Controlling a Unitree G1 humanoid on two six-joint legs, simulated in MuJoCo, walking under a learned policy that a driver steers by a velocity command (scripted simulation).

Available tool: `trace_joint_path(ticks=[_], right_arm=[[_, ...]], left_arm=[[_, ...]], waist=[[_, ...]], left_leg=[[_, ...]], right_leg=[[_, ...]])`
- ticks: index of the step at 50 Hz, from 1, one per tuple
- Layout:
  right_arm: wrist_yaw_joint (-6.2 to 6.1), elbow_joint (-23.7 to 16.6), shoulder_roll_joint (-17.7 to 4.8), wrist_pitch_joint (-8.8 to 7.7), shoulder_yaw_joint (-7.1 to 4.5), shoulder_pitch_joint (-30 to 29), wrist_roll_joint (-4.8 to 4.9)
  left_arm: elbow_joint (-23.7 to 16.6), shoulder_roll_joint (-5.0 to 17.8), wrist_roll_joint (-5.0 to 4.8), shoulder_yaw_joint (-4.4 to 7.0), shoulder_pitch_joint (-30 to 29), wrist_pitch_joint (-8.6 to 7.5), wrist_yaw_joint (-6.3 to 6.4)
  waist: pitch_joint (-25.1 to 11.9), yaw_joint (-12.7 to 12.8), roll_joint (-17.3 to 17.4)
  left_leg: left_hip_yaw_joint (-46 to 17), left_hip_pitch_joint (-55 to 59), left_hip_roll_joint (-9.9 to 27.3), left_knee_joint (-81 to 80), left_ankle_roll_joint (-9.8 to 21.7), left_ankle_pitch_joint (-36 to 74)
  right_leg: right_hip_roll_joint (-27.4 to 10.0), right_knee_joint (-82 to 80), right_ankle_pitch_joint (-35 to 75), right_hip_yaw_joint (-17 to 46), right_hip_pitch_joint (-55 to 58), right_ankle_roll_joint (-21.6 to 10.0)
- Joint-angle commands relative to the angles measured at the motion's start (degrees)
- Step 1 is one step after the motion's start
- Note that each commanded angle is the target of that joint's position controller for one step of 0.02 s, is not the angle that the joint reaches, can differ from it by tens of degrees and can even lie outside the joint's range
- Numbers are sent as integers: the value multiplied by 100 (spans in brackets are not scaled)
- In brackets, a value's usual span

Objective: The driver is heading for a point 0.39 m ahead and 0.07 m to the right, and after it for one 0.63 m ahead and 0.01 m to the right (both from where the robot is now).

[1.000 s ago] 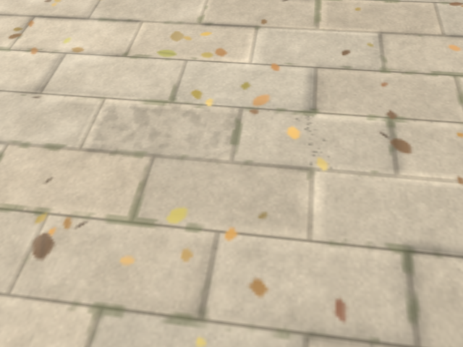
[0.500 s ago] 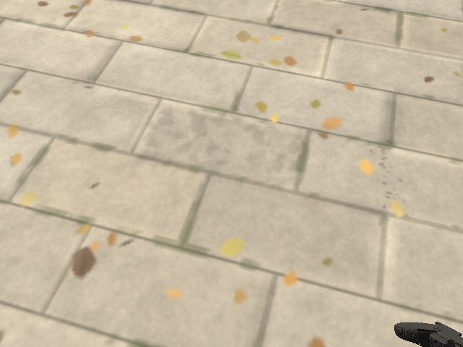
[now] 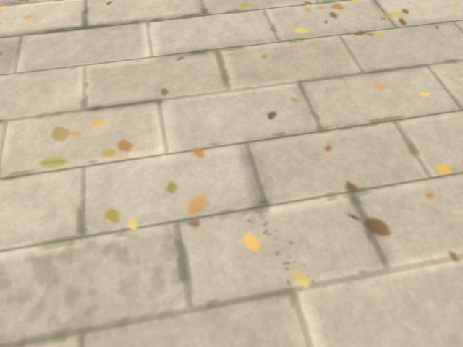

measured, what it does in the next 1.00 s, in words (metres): walks ahead, turning right: left foot, then right foot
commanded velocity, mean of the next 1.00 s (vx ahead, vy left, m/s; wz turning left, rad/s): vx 0.43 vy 0.00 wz -0.69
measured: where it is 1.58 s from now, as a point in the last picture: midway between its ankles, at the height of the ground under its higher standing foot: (247, 326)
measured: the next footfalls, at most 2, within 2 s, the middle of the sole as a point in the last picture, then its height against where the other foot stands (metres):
left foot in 0.32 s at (199, 320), level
right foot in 0.76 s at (297, 339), level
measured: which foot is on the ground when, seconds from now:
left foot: up 0.00-0.30, down 0.32-0.76, up 0.78-1.00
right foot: down 0.00-0.30, up 0.32-0.74, down 0.76-1.00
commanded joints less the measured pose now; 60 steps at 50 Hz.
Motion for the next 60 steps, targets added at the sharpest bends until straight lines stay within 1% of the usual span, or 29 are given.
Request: trace_joint_path(ticks=[1, 4, 6, 8, 10, 13, 15, 16, 17, 18, 19, 20, 22, 24, 29, 35, 37, 38, 39, 40, 41, 42, 46, 51, 52, 53, 54, 56, 60], right_arm=[[-36, -711, -802, -149, -196, 61, -105], [-108, -803, -842, 50, -216, -319, -256], [-98, -1109, -497, 61, -122, -1155, -318], [-45, -1290, -269, 50, -78, -1619, -236], [-3, -1380, -458, 9, -187, -1778, -48], [12, -1403, -866, -74, -390, -1785, -17], [-25, -1156, -1147, -131, -574, -503, -91], [-40, -981, -1310, -78, -570, 686, -159], [43, -846, -1782, -27, -602, 897, -424], [68, -950, -1410, 67, -581, 646, -382], [-15, -1106, -831, 185, -447, 231, -347], [-56, -1061, -640, 305, -363, -108, -320], [-99, -818, -673, 386, -353, -327, -268], [-108, -550, -779, 356, -410, -404, -231], [-82, -243, -1192, 405, -522, -658, -137], [31, 49, -1485, 477, -540, -508, 124], [19, 193, -1302, 502, -454, -273, 120], [15, 132, -1069, 494, -338, -42, -129], [38, 21, -758, 542, -163, 245, -333], [65, 141, -1104, 622, -257, 149, -203], [58, 103, -1215, 689, -286, 7, -34], [-7, 168, -1177, 742, -295, -88, -30], [-91, 353, -877, 888, -214, 195, -139], [-32, 412, -650, 889, -117, 192, -187], [-8, 409, -667, 885, -98, 190, -298], [-15, 325, -970, 880, -125, 133, -401], [-26, 320, -1199, 884, -155, -312, -371], [-2, 265, -778, 803, -41, -602, -406], [-38, 501, -755, 628, 4, -206, -282]], left_arm=[[-600, 728, 63, 152, -194, -333, 49], [-569, 491, -29, 60, -270, -319, 256], [-438, 461, -76, 56, -92, -261, 395], [-309, 573, -110, 111, 116, -180, 430], [-190, 593, -172, 144, 311, -152, 426], [-52, 539, -200, 219, 406, -10, 511], [-221, 563, -150, 247, 37, 81, 520], [-424, 92, 22, 91, 25, 108, 490], [-676, -445, -101, -103, 1311, 100, 421], [-528, 356, -168, -33, 1407, 166, 402], [-627, 704, -194, 57, 528, 236, 397], [-724, 882, -125, 125, -22, 301, 425], [-887, 823, -83, 201, -370, 387, 413], [-1015, 346, -106, 72, -462, 445, 416], [-1038, 281, -14, -3, -763, 463, 335], [-1214, 489, 45, 32, -1416, 457, 160], [-1104, 749, 106, 147, -1062, 424, 212], [-1132, 1296, 159, 266, -703, 416, 320], [-1296, 1383, 290, 178, -863, 416, 387], [-1239, 884, 240, 33, -849, 367, 354], [-1134, 810, 203, 14, -1046, 327, 306], [-1062, 756, 146, 12, -1350, 300, 296], [-932, 588, 203, -40, -1858, 333, 340], [-624, 362, 146, -129, -1812, 340, 339], [-486, 170, 134, -193, -1602, 320, 326], [-361, 42, 195, -230, -1352, 301, 322], [-326, -47, 209, -218, -1053, 302, 320], [-240, 287, 228, -123, -1530, 336, 389], [58, 239, 215, -98, -1322, 348, 464]], waist=[[-182, -554, 767], [151, -476, 504], [282, -123, 226], [118, 198, -57], [-106, 358, -276], [-179, 301, -566], [-1146, -490, -655], [-2302, -853, -353], [-3496, -105, 2429], [-3612, -181, 2253], [-2674, -432, 1599], [-1854, -405, 723], [-996, -176, 522], [-702, -100, 806], [-1061, -91, 503], [-828, -195, 547], [-1054, -15, 283], [-1525, 27, -626], [-2076, -167, -1565], [-2378, 70, -744], [-2005, 1, -651], [-1596, -96, -431], [-1313, -379, -610], [-1277, -407, -670], [-1174, -421, -516], [-999, -232, 47], [-773, 186, 965], [-334, -60, 857], [-394, -174, 549]], left_leg=[[-601, -2346, 347, -631, -104, 501], [-238, -1733, 478, -2090, -524, 923], [66, -1323, 267, -3374, -717, 1994], [270, -702, -22, -4472, -787, 2727], [82, -340, -173, -5055, -845, 2950], [-116, -497, -276, -5823, -703, 2640], [0, 949, -144, -5893, -391, 2989], [-732, 2861, 914, -5021, -58, 3363], [-3957, 4822, 2827, -5524, 1135, 3881], [-4490, 4562, 2885, -5669, 1288, 2423], [-3176, 3758, 2446, -5786, 1137, 2375], [-2046, 2727, 2091, -5834, 903, 3092], [-848, 1388, 1569, -5988, 725, 4057], [-343, 812, 1554, -6446, 818, 4252], [368, 800, 1715, -6676, 1041, 4377], [780, 1021, 1628, -6099, 710, 3878], [1094, 652, 1262, -5095, 331, 3686], [1410, -194, 827, -3873, -98, 2112], [1096, -1427, 228, -2311, -532, -1790], [359, -1502, 331, -1716, -679, -1852], [319, -1601, 425, -1723, -687, -1562], [307, -1613, 506, -2033, -689, -1282], [538, -439, 327, -3180, -846, -398], [665, 670, 179, -5187, -554, 1086], [542, 988, 251, -5733, -414, 1555], [-126, 1082, 844, -6022, -185, 2008], [-307, 57, 1186, -6234, 191, 825], [-222, -805, 815, -6621, 39, -905], [59, -330, 604, -6359, -147, -55]], right_leg=[[-1654, -3086, -1543, 4361, 1376, -979], [-1033, -3220, -293, 3040, 253, -795], [-652, -3074, 417, 2436, -202, -579], [-525, -2953, 312, 2289, -341, -294], [-654, -2741, -98, 2633, 40, -171], [-733, -1709, 1074, 3057, 1378, 186], [-496, 59, 2596, 2846, 1607, 683], [-372, 1854, 1065, 2479, 749, 933], [317, 3809, -2714, 1946, -1230, 1215], [-577, 4609, -2027, 1879, -1604, 1340], [-775, 4637, -1520, 1523, -1866, 1464], [-979, 4335, -1150, 1210, -1772, 1544], [-1301, 3643, -1068, 1032, -1411, 1566], [-1427, 2872, -1049, 750, -1211, 1561], [-1394, 1160, 328, 662, -469, 1380], [-1007, -792, 631, 410, 354, 1017], [-820, -1749, 1645, 390, 1547, 706], [-1852, -1709, 4316, 1589, 2707, 301], [-3236, -1591, 5586, 3227, 3404, -962], [-3233, -1661, 5272, 3046, 3102, -1287], [-2869, -1812, 4316, 2630, 2672, -1022], [-2466, -1901, 3571, 2243, 2315, -582], [-1916, -2008, 3137, 1464, 1070, -228], [-1832, -1915, 1314, 1588, 706, 31], [-1604, -1904, 464, 1521, 490, 383], [-1237, -1538, -362, 1277, 224, 772], [-868, -1560, -428, 831, 708, 1057], [-893, -1459, 271, 826, 1369, 1192], [-1004, -1607, 704, 975, 1329, 1100]])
